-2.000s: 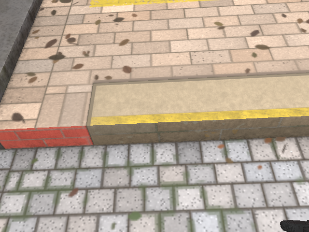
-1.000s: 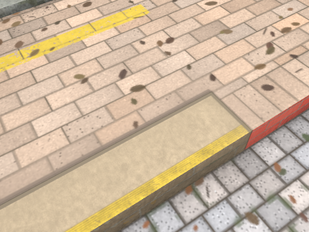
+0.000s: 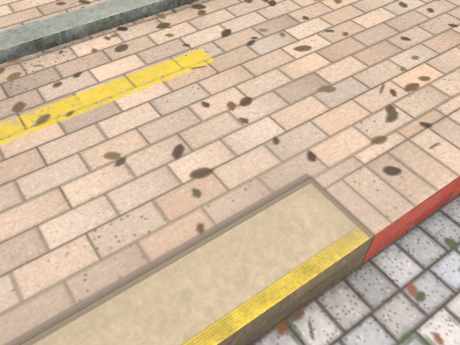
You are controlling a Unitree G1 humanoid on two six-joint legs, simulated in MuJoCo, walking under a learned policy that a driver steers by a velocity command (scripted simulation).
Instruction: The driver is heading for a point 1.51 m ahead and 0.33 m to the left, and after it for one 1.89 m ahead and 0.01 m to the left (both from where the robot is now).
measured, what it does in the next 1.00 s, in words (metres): stands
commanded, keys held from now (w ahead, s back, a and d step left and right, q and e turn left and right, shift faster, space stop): no key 1.00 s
